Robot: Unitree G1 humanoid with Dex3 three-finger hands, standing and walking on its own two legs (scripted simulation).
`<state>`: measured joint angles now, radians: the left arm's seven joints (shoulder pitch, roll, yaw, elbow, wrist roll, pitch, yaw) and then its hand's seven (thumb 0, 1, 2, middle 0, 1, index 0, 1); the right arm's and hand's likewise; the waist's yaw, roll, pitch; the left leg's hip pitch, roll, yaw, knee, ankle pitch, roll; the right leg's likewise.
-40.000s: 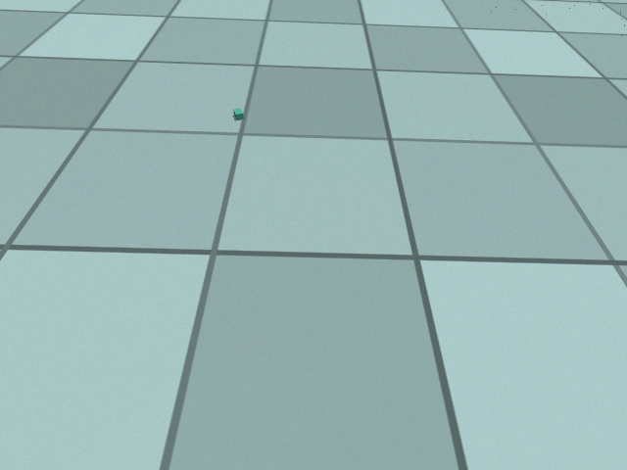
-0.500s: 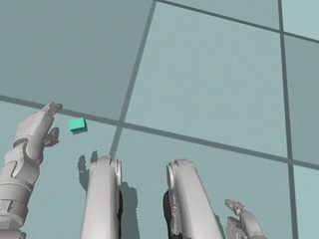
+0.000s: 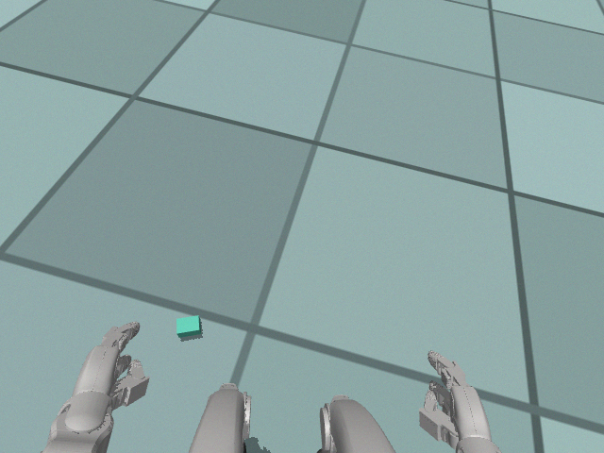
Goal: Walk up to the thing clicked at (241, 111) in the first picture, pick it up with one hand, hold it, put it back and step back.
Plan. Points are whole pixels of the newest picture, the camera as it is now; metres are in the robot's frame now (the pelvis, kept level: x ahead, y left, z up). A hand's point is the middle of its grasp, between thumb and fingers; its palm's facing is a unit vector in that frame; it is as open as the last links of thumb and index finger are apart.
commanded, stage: home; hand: left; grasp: from above
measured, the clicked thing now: (188, 326) +0.48 +0.27 -0.62
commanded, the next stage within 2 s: none
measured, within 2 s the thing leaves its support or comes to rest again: neither
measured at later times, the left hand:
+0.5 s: hand (130, 398) +0.20 +0.18 +0.03, palm faces +0.07 -0.98 -0.20, open 7.4 cm
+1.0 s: hand (132, 406) +0.19 +0.18 +0.02, palm faces +0.06 -0.98 -0.20, open 7.4 cm
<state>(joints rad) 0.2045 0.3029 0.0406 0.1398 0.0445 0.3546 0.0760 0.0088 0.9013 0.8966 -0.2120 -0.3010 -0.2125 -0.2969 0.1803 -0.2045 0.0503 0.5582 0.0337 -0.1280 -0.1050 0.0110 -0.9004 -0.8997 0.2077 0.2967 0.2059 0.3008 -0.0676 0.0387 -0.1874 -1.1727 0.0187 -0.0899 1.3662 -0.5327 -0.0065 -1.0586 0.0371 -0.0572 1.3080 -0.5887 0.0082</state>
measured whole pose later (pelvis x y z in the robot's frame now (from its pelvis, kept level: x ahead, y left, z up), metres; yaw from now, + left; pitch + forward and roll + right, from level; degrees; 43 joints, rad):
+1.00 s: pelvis +0.03 -0.01 +0.07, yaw +2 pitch +9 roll -3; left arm 0.50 0.23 0.03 -0.12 -0.05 0.45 0.02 0.01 0.91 0.90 -0.20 -0.30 -0.21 -0.30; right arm 0.30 -0.22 0.04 0.53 0.00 -0.24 -0.19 0.02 -0.90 -0.90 0.21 0.30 0.21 0.30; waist -0.05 0.05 -0.15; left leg -0.72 0.02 -0.07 1.00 -0.45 -0.01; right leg -0.61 0.03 -0.04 0.94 -0.50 0.00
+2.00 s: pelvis +0.05 +0.00 +0.07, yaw +1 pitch +10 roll -3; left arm 0.50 0.23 0.02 -0.13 -0.05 0.45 0.02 0.01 0.91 0.90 -0.20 -0.30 -0.21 -0.29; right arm 0.30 -0.21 0.04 0.53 0.00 -0.23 -0.18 0.02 -0.90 -0.90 0.21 0.30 0.21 0.30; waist -0.04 0.05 -0.16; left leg -0.71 0.01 -0.06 1.01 -0.47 0.00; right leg -0.60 0.02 -0.03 0.94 -0.51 0.01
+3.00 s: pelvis +0.04 +0.01 +0.13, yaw +2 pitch -3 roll +0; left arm 0.23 0.28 0.03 1.00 0.03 0.02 0.04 0.01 0.91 0.90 -0.21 -0.30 -0.21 -0.30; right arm 0.17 -0.27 -0.03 1.03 -0.04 -0.01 -0.02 0.01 -0.90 -0.90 0.21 0.30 0.21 0.30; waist 0.02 0.01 0.07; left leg -0.22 -0.03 -0.02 0.51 -0.23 0.02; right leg -0.14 -0.03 0.00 0.49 -0.29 0.03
